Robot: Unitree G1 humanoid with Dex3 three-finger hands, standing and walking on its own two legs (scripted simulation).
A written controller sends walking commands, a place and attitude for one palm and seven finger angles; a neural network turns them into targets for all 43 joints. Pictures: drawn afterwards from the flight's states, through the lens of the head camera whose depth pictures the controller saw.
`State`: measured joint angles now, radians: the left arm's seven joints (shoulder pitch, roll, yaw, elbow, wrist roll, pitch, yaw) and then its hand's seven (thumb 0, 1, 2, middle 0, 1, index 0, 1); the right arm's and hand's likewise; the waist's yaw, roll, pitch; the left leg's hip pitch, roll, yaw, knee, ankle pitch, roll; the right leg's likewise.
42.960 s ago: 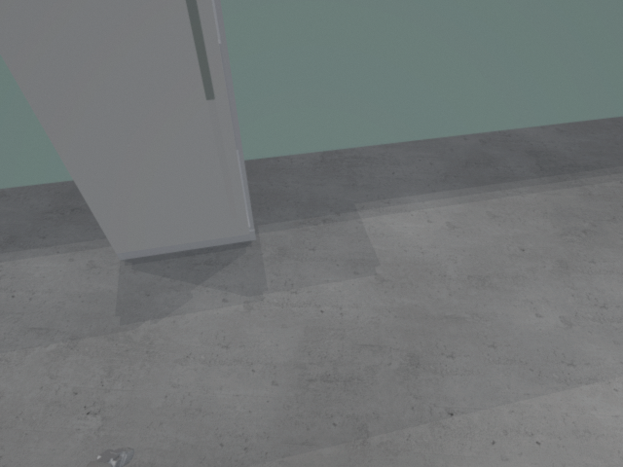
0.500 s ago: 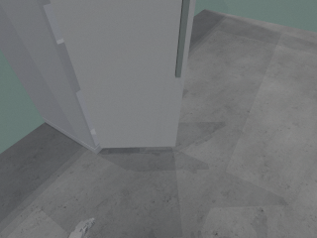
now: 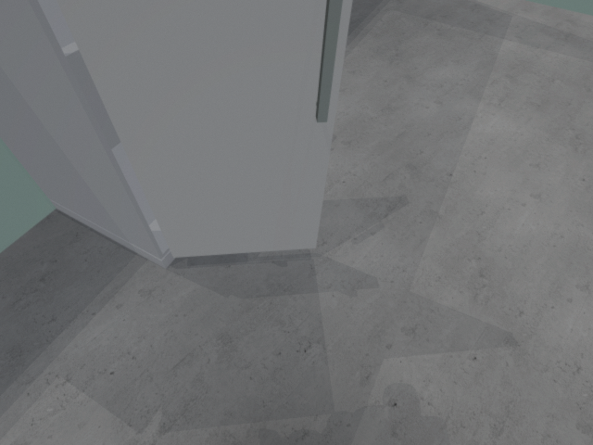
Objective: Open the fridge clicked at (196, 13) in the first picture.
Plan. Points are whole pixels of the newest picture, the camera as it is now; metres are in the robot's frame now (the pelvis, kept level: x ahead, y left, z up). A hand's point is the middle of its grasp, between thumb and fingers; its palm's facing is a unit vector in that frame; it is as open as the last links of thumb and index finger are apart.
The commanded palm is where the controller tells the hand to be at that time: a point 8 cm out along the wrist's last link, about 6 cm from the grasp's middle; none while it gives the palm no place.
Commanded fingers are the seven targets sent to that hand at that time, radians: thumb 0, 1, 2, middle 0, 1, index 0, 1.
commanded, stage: let the arm hang, fingers relaxed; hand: right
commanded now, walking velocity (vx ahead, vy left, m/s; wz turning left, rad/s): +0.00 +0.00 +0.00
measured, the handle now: (330, 14) +0.80 -0.01 +0.17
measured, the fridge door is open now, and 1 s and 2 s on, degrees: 56 56 56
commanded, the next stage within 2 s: look to check the result in 0.64 s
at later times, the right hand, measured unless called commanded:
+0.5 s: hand out of the picture +0.02 -0.22 -0.16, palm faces -0.04 +0.98 -0.19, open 7.4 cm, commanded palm none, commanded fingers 0.00 -0.90 -0.90 0.20 0.30 0.20 0.30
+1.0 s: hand out of the picture -0.03 -0.24 -0.17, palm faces -0.04 +0.98 -0.19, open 7.4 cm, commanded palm none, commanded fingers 0.00 -0.90 -0.90 0.20 0.30 0.20 0.30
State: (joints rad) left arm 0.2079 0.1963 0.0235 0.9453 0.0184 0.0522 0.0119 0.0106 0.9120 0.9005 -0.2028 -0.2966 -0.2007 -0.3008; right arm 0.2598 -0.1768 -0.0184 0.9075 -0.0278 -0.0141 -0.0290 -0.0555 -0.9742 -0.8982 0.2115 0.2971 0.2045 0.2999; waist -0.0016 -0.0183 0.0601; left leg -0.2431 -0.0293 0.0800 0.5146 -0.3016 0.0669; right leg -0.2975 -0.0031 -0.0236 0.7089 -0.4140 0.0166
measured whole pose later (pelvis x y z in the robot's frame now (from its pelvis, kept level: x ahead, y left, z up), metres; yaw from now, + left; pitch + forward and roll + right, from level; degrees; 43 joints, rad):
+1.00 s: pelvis -0.03 -0.06 +0.01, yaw +3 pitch -2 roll +0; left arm 0.27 0.16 0.00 1.15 0.01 -0.01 0.04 0.01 0.91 0.90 -0.20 -0.30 -0.20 -0.30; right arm 0.27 -0.17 0.00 1.17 -0.02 0.00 -0.03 0.00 -0.91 -0.90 0.20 0.30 0.20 0.30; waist 0.00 0.00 0.05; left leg -0.17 0.02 0.00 0.39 -0.19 -0.02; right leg -0.10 0.06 -0.10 0.36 -0.24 -0.09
